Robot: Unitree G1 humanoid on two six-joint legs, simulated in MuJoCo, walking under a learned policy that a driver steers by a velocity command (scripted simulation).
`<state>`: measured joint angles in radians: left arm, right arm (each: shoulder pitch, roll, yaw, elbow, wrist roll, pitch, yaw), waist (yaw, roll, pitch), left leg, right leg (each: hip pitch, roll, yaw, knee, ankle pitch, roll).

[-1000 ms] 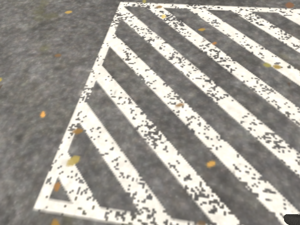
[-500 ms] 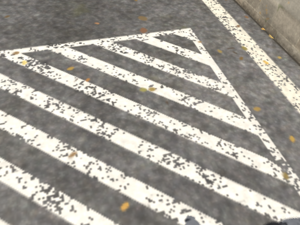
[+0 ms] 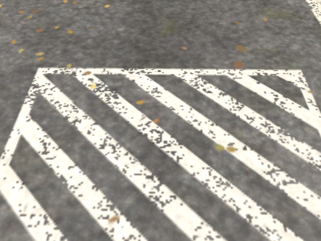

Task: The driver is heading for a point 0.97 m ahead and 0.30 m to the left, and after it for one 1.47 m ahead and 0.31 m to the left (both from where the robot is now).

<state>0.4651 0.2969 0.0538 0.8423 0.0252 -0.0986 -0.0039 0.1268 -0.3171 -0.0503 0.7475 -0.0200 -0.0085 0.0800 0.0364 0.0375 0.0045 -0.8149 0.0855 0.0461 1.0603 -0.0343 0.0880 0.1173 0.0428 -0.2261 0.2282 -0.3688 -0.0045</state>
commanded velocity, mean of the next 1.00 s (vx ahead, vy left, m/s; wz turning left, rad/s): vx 0.56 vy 0.00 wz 0.74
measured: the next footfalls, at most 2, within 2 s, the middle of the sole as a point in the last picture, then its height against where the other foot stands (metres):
left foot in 0.16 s outside the picture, level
right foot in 0.56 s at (161, 177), level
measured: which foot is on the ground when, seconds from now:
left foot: up 0.00-0.14, down 0.16-0.54, up 0.56-0.92, down 0.94-1.00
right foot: down 0.00-0.12, up 0.14-0.54, down 0.56-0.96, up 0.98-1.00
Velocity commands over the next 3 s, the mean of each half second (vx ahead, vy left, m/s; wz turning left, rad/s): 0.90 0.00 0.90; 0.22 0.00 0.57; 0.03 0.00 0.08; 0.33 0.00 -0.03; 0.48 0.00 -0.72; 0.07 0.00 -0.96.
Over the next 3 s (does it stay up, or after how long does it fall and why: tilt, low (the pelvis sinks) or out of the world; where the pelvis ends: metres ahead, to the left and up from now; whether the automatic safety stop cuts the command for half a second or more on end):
stays up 0.99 0.51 0.01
